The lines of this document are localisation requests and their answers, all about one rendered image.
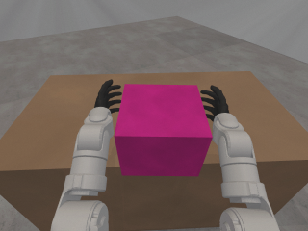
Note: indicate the pedestal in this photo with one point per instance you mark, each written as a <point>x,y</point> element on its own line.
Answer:
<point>36,153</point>

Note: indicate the robot right hand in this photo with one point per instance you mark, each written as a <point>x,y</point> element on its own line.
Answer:
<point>219,102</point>

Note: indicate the carton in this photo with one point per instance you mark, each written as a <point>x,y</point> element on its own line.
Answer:
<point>161,130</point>

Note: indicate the robot left upper arm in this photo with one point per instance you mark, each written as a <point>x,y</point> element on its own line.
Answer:
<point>82,215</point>

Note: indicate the robot right forearm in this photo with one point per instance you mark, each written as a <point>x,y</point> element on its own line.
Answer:
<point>241,182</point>

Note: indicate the robot left hand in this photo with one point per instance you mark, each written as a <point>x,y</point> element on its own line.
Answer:
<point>103,97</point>

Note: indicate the robot left forearm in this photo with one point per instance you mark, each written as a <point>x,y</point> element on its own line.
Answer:
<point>90,156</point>

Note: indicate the robot right upper arm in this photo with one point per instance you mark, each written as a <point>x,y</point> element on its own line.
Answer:
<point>247,219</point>

